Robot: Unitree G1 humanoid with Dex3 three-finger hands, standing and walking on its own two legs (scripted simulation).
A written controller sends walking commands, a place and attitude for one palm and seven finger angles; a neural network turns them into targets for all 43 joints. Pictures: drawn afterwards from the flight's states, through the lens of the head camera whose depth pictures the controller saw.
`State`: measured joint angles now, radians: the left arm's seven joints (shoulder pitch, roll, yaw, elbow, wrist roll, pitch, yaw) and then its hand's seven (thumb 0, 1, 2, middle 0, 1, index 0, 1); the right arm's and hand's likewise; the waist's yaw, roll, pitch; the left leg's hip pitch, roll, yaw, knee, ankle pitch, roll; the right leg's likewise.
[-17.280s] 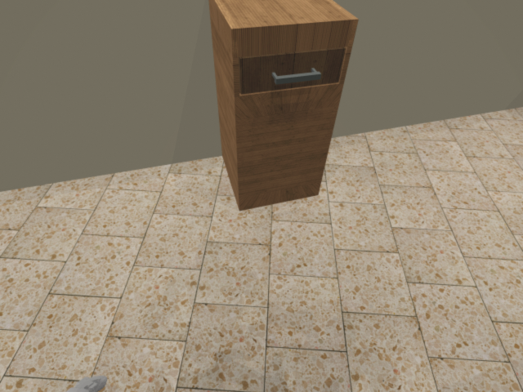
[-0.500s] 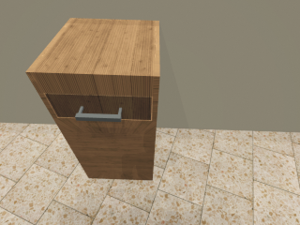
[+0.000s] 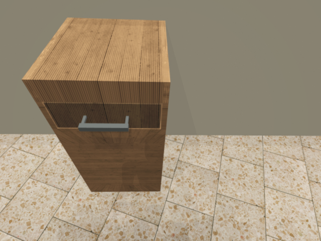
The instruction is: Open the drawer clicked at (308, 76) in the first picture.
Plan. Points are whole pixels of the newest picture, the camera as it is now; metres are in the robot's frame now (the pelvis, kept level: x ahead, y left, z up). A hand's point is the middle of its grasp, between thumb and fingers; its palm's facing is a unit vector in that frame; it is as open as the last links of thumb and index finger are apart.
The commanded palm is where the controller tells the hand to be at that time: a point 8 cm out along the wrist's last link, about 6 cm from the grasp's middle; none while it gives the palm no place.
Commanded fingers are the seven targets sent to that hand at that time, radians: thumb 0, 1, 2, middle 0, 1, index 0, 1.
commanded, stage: look again from close up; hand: left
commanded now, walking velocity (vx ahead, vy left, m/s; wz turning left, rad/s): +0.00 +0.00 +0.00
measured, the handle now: (105, 122) +0.49 +0.22 -0.05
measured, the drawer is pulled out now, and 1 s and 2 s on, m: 0.00 0.00 0.00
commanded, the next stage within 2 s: raise the hand with hooked fingers in 0.46 s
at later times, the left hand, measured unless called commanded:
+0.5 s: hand out of the picture -0.04 +0.11 -0.17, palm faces +0.04 -0.99 -0.16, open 7.4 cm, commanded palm none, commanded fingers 0.00 0.90 0.90 -0.20 -0.30 -0.20 -0.30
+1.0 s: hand out of the picture +0.14 +0.11 -0.07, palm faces -0.11 -0.23 -0.97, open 8.6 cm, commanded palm +0.13 +0.16 -0.01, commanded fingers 0.00 0.36 0.67 -0.24 -0.64 -0.24 -0.64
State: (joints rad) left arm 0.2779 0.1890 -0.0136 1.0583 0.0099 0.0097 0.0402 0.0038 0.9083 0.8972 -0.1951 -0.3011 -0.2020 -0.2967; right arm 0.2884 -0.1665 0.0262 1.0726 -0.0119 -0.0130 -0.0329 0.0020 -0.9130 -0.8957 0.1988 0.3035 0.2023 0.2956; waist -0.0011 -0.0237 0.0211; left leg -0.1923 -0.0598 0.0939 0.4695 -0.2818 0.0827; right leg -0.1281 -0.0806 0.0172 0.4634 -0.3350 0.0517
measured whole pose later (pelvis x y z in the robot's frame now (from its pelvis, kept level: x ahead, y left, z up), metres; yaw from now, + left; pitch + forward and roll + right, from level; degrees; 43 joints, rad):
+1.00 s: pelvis -0.04 -0.10 -0.04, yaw -2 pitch +10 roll +4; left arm 0.43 0.27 -0.10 0.09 1.05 -0.05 0.41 0.01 0.60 0.76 -0.22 -0.50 -0.23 -0.50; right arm 0.06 -0.25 -0.04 0.55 -0.05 0.03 0.02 0.01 -0.91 -0.90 0.20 0.30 0.20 0.30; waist 0.09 -0.05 -0.13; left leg -0.60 0.03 0.03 0.76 -0.34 -0.04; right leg -0.60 0.03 0.03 0.88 -0.45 -0.07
